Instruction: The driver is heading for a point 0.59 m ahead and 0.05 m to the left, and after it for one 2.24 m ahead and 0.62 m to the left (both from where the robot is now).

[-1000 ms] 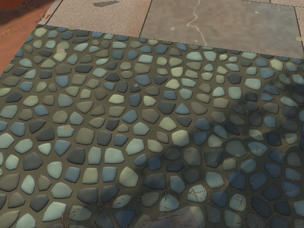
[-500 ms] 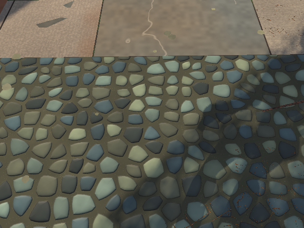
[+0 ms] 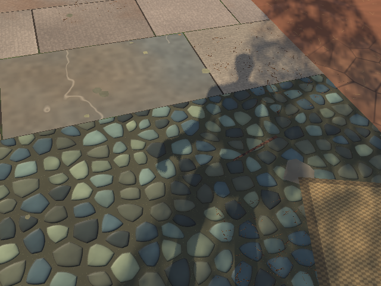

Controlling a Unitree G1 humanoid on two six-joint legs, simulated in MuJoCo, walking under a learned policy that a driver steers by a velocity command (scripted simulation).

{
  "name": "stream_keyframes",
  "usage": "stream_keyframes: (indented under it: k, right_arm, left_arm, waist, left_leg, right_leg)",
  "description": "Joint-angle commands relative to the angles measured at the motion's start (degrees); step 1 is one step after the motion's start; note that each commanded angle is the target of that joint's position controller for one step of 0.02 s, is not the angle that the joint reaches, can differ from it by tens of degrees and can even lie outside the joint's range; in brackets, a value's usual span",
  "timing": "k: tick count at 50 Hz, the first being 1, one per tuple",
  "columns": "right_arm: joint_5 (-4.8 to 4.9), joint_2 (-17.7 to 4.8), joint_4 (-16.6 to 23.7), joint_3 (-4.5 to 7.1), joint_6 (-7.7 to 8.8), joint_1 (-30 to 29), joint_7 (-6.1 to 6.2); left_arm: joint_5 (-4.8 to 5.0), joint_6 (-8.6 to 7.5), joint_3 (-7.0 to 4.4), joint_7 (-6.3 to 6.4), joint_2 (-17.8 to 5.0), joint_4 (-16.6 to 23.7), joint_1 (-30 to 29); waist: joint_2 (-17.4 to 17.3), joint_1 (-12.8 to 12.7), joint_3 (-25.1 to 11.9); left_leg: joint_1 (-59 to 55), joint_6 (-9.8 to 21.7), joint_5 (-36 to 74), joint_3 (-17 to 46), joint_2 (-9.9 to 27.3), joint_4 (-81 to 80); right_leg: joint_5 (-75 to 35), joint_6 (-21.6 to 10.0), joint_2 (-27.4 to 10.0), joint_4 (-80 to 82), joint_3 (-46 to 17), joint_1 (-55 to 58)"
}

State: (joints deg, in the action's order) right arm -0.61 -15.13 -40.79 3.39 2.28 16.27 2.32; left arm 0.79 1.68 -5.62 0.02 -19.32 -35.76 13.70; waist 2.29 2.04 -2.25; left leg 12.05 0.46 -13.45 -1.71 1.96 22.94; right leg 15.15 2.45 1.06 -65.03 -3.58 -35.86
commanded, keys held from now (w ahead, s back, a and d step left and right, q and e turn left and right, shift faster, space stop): w+e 0.06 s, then w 0.12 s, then w+q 0.66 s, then q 0.16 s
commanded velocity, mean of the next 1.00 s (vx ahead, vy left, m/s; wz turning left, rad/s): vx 0.43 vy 0.00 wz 0.18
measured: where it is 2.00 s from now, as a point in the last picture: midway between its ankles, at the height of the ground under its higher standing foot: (189, 279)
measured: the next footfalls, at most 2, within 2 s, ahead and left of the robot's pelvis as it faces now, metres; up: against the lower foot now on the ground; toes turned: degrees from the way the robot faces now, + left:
right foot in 0.28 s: +0.15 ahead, -0.18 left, +0.00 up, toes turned -8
left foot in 0.78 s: +0.49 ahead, +0.03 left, +0.00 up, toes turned +10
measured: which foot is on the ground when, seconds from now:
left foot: down 0.00-0.26, up 0.28-0.76, down 0.78-1.00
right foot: up 0.00-0.26, down 0.28-0.78, up 0.80-1.00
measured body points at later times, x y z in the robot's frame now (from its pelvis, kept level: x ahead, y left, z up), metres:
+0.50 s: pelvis +0.17 -0.09 +0.00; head +0.19 -0.10 +0.45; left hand +0.25 +0.18 -0.11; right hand +0.27 -0.37 -0.12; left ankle +0.24 +0.08 -0.66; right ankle +0.11 -0.18 -0.75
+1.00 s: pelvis +0.44 -0.04 +0.00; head +0.48 -0.02 +0.44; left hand +0.55 +0.27 -0.09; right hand +0.61 -0.28 -0.11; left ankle +0.45 +0.03 -0.75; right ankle +0.54 -0.20 -0.67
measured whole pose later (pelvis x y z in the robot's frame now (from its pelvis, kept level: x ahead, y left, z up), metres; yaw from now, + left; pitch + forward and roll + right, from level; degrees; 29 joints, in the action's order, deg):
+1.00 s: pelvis +0.44 -0.04 +0.00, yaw +16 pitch +2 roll +0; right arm 0.2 -16.5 -39.8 4.0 2.4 14.5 -0.9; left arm -1.0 -5.5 -2.9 1.0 -17.5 -37.4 6.8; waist 1.3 1.9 4.2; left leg 15.4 6.5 -8.1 3.6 -7.7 22.3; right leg 18.2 3.4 -4.8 -60.1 -5.1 -36.3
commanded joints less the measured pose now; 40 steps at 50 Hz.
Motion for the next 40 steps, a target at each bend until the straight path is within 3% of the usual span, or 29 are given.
stream_keyframes:
  k: [1,6,10,12,13,14,15,16,17,18,19,20,24,27,31,33,35,36,37,38,39,40]
  right_arm:
    - [-0.11,-9.3,2.4,2.46,1.22,2.2,0.03]
    - [0.62,-11.4,0.6,3.16,1.72,2.3,-1.06]
    - [2.50,-12.7,-1.5,3.49,1.66,3.0,-2.57]
    - [3.25,-12.3,-2.4,3.02,1.10,2.2,-3.04]
    - [2.78,-9.9,-2.9,2.00,1.30,2.3,-3.24]
    - [0.98,-5.0,-0.9,0.02,1.82,0.8,-3.60]
    - [1.67,-2.9,1.5,-0.58,3.25,2.3,-3.53]
    - [3.12,-8.9,0.8,1.06,3.82,-0.5,-3.31]
    - [3.72,-10.1,1.2,1.63,3.77,-2.0,-3.49]
    - [3.12,-9.2,0.5,1.53,3.31,-2.2,-3.37]
    - [2.35,-8.7,0.1,1.66,2.76,-2.1,-3.28]
    - [2.27,-7.9,-0.6,1.72,2.12,-0.9,-3.35]
    - [2.22,-4.3,-1.1,1.15,0.70,-1.0,-3.20]
    - [1.87,-3.0,0.7,0.53,0.88,-6.2,-3.88]
    - [1.83,-1.6,4.0,-0.47,1.09,-14.3,-5.61]
    - [2.00,-2.2,5.7,-0.38,1.17,-16.5,-6.42]
    - [1.99,-3.8,6.8,0.35,1.00,-15.8,-6.86]
    - [2.04,-5.1,6.8,0.98,0.74,-13.7,-6.85]
    - [2.19,-7.1,6.0,2.05,0.49,-8.3,-6.67]
    - [2.24,-10.1,4.2,3.71,0.31,0.4,-5.98]
    - [2.08,-14.5,2.7,5.28,-0.49,8.2,-4.60]
    - [2.42,-19.0,4.4,5.72,-0.06,5.0,-4.17]
  left_arm:
    - [0.31,-1.82,-0.01,-0.51,-1.8,6.7,-8.1]
    - [0.39,-2.93,1.28,-1.62,0.8,7.2,-9.8]
    - [0.69,-3.59,1.37,-2.39,0.0,7.0,-9.9]
    - [0.73,-4.01,0.45,-2.21,-1.2,4.6,-3.0]
    - [0.70,-4.04,-1.06,-1.59,-4.0,2.4,4.4]
    - [-0.48,-3.87,-2.28,-0.56,-8.9,1.2,14.1]
    - [-1.15,-4.15,-2.92,-0.39,-14.3,1.7,15.3]
    - [-1.06,-5.13,-1.85,-0.77,-9.4,1.2,14.9]
    - [-0.77,-5.63,-0.61,-0.96,-6.2,1.0,11.6]
    - [-0.43,-5.95,0.31,-1.15,-3.6,1.1,7.4]
    - [-0.44,-6.21,0.82,-1.27,-1.9,1.0,4.2]
    - [-0.88,-6.66,1.01,-1.17,-1.0,0.8,2.4]
    - [-1.74,-8.26,0.42,-0.42,-1.2,-1.9,3.0]
    - [-1.45,-8.18,0.20,0.27,-2.0,-3.5,3.0]
    - [-0.67,-7.56,-0.43,0.95,-4.1,-6.3,6.4]
    - [-0.20,-6.71,-0.68,1.12,-4.9,-7.5,7.2]
    - [-0.07,-5.74,-1.08,1.55,-6.7,-7.7,6.8]
    - [0.03,-5.18,-1.31,1.85,-7.7,-7.7,6.7]
    - [0.03,-4.63,-1.46,2.07,-8.5,-7.6,6.2]
    - [0.40,-4.44,-1.34,2.25,-8.7,-7.2,5.1]
    - [-0.44,-5.07,-0.45,2.37,-6.8,-6.1,6.0]
    - [-1.41,-6.81,2.30,1.20,1.5,-3.2,11.1]
  waist:
    - [-10.6,2.9,3.8]
    - [-11.0,3.0,4.9]
    - [-11.0,2.0,6.2]
    - [-8.9,-2.8,4.4]
    - [-6.4,-6.7,0.1]
    - [5.2,-10.6,-8.2]
    - [17.4,-8.6,-11.5]
    - [8.7,-10.6,-8.7]
    - [7.8,-8.5,-3.8]
    - [5.6,-6.4,-0.8]
    - [5.8,-4.7,2.3]
    - [6.2,-3.1,3.4]
    - [2.0,-1.7,4.3]
    - [1.5,-2.7,6.2]
    - [0.0,-5.5,9.1]
    - [0.2,-5.5,9.2]
    - [2.0,-3.9,6.3]
    - [3.4,-2.4,3.9]
    - [4.3,0.8,0.5]
    - [3.2,5.8,-4.0]
    - [-3.2,8.6,-9.1]
    - [-18.3,1.1,-15.5]
  left_leg:
    - [-10.3,8.7,-9.2,12.3,13.4,-13.2]
    - [-6.0,9.0,-3.6,5.8,14.0,-14.1]
    - [-3.4,9.4,-2.6,5.0,15.2,-11.9]
    - [0.8,8.4,3.4,4.5,14.3,-5.8]
    - [4.7,6.5,10.5,1.4,11.1,4.2]
    - [16.0,2.5,-1.7,-3.4,6.2,26.1]
    - [34.0,0.2,-20.1,0.4,-1.6,43.0]
    - [37.6,0.6,-18.0,7.6,0.3,50.5]
    - [38.7,1.6,-12.6,8.0,2.3,50.7]
    - [37.1,1.4,-7.0,7.3,4.4,48.5]
    - [35.3,0.9,-2.9,7.5,5.2,45.8]
    - [32.3,0.4,0.4,7.8,5.6,44.8]
    - [32.7,-1.0,8.0,9.0,3.6,40.4]
    - [30.6,-0.7,16.3,6.7,2.7,27.4]
    - [29.3,1.4,18.8,2.2,2.3,16.9]
    - [29.6,3.0,15.4,0.5,1.6,14.2]
    - [24.9,5.2,9.8,-3.0,-1.5,13.5]
    - [21.0,6.4,6.4,-4.7,-3.6,14.0]
    - [13.9,7.9,4.0,-5.6,-5.6,13.9]
    - [0.2,10.1,6.8,-4.9,-7.5,10.0]
    - [-17.6,13.3,6.7,7.6,-0.5,8.5]
    - [-35.8,26.4,-1.4,43.1,15.5,1.2]
  right_leg:
    - [-2.9,1.2,-2.8,3.6,0.4,-13.0]
    - [-3.2,-0.4,-3.9,18.7,3.3,-1.9]
    - [0.9,-3.8,-3.1,28.8,5.9,8.4]
    - [-3.0,-6.1,-0.4,37.0,8.2,21.7]
    - [-4.1,-7.5,-0.4,38.2,6.7,33.6]
    - [-4.8,-10.8,-14.0,39.8,-9.4,48.6]
    - [0.9,-19.2,-25.5,46.6,-32.1,55.5]
    - [6.0,-19.6,-25.1,48.9,-31.5,50.5]
    - [7.1,-17.1,-22.8,49.4,-23.5,45.7]
    - [5.7,-15.3,-19.6,51.1,-17.4,40.5]
    - [1.3,-14.1,-17.5,53.0,-12.4,36.0]
    - [-4.3,-12.9,-15.9,54.4,-8.0,32.9]
    - [-21.5,-12.4,-15.0,55.9,2.1,31.9]
    - [-22.1,-11.1,-13.7,57.4,7.8,31.2]
    - [-24.2,-10.4,-15.8,57.8,11.6,34.9]
    - [-30.7,-9.8,-16.9,55.1,13.0,39.5]
    - [-49.2,-8.7,-17.1,48.7,14.6,42.7]
    - [-59.0,-8.3,-17.0,43.8,15.1,43.9]
    - [-65.0,-7.8,-16.6,35.6,15.4,43.3]
    - [-62.5,-6.4,-14.8,23.6,16.3,37.6]
    - [-40.2,-4.1,-11.6,5.7,15.8,23.0]
    - [15.6,0.0,2.3,-18.1,8.9,-2.1]
Over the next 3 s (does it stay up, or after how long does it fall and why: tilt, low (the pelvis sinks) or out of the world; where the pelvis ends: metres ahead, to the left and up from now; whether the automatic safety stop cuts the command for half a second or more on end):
stays up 1.03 0.05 -0.02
